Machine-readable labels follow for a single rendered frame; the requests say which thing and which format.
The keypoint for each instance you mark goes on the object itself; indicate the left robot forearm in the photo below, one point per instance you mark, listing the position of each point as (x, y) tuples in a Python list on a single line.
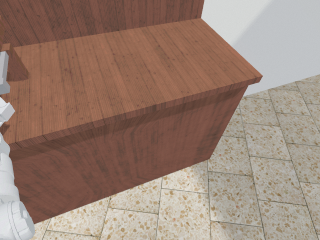
[(8, 190)]

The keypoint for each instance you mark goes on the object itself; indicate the counter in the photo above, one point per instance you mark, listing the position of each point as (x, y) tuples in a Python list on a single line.
[(112, 94)]

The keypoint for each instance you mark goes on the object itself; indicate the left robot hand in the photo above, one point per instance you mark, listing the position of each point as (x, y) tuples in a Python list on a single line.
[(6, 111)]

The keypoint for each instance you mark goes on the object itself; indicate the tap lever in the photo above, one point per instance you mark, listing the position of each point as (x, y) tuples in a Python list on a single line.
[(4, 86)]

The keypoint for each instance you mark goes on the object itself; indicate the left robot upper arm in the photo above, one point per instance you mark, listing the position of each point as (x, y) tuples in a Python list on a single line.
[(15, 222)]

